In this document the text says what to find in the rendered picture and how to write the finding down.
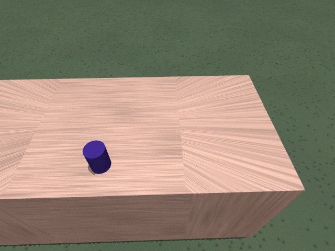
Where can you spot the can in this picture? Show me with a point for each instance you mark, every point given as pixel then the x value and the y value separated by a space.
pixel 97 156

